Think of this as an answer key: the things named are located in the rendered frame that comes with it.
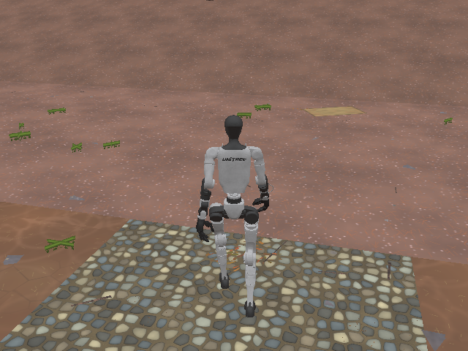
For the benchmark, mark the right robot hand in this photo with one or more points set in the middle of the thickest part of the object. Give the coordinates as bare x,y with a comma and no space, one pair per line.
259,201

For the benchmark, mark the robot left forearm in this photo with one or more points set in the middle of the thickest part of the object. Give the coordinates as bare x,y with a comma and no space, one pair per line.
204,202

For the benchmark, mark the right robot thigh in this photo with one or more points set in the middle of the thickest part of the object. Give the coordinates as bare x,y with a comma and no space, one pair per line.
251,219

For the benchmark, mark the robot right forearm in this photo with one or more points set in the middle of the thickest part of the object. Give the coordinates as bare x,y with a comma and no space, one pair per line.
264,190

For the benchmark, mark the left robot upper arm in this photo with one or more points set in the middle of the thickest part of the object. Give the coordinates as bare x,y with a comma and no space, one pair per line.
209,163

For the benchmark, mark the left robot shin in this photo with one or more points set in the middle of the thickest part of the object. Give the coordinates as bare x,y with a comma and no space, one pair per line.
221,257

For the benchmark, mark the left robot hand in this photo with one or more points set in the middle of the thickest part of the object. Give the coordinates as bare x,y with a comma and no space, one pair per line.
199,227

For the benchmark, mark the right robot upper arm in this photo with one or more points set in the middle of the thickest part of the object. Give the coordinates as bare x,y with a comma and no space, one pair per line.
259,164

